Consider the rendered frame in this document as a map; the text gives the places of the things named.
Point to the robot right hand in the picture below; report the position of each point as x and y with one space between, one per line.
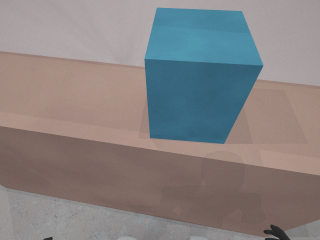
277 232

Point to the carton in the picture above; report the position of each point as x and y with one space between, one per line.
200 67

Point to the pedestal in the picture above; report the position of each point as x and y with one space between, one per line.
79 130

